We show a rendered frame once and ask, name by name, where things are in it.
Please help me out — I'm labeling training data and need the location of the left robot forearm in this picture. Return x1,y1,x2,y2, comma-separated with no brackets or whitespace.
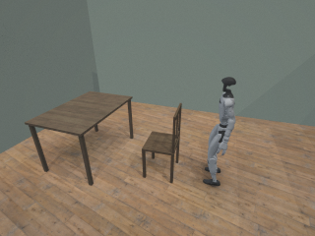
222,120,235,143

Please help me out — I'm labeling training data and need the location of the left robot upper arm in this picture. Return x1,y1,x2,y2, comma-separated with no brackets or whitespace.
224,98,236,123

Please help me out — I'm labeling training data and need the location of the table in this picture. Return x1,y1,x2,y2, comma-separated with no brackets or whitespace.
25,91,134,186

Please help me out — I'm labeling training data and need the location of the left robot hand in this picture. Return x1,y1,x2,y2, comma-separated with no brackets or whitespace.
217,142,228,155

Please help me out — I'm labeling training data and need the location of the robot torso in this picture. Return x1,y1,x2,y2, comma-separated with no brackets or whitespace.
217,95,235,134

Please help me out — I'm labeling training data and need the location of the chair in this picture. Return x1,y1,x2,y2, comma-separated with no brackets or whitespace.
142,103,182,184

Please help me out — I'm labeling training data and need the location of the right robot foot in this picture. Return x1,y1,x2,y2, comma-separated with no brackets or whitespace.
205,167,221,173

